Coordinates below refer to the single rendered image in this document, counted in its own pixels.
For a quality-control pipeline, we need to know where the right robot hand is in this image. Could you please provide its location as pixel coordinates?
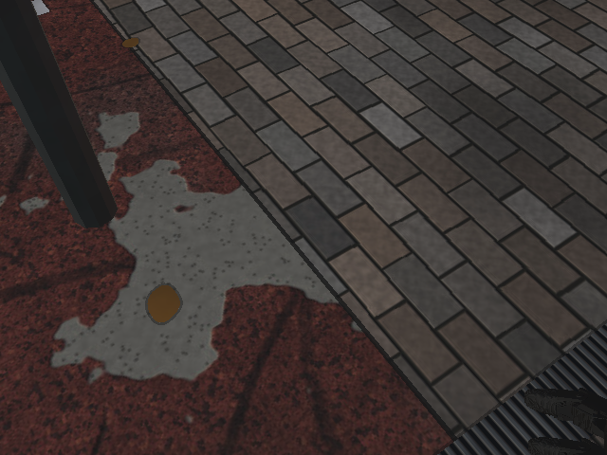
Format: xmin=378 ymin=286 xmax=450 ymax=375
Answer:
xmin=524 ymin=388 xmax=607 ymax=455

